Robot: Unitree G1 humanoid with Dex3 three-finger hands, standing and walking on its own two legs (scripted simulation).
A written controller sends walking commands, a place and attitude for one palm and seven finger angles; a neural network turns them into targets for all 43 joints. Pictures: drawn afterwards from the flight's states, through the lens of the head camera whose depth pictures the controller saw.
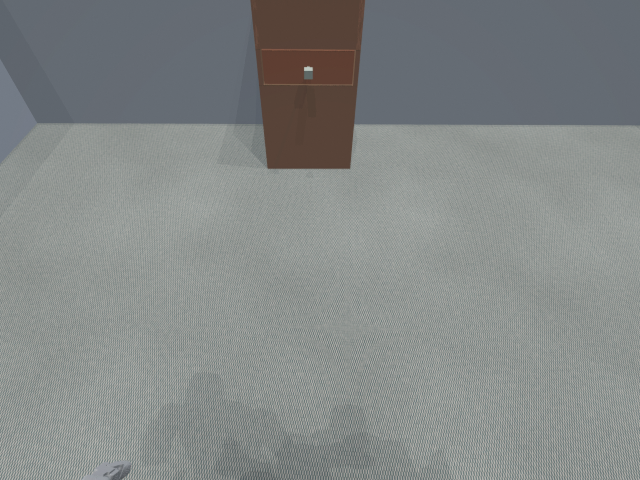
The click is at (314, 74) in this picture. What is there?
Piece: drawer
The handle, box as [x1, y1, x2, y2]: [304, 66, 312, 78]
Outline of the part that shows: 304,67 304,78 312,78 312,67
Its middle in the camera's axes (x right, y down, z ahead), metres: -0.06 -0.71 +1.64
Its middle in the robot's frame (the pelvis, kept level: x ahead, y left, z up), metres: +1.68 +0.13 -0.23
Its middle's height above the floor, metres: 0.54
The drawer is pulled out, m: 0.00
